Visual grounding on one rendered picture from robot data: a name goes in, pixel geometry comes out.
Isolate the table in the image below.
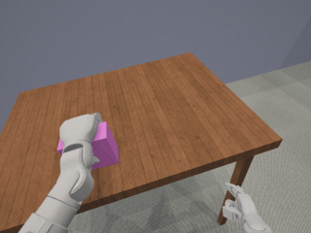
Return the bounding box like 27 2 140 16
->
0 52 283 233

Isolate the sponge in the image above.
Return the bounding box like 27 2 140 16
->
57 121 120 170

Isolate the robot left hand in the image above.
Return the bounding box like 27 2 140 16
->
59 113 103 165

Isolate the robot right hand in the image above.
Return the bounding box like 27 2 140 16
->
223 183 259 226

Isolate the right robot forearm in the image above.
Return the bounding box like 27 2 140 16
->
242 214 272 233

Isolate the left robot forearm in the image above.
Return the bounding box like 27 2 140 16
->
18 140 94 233

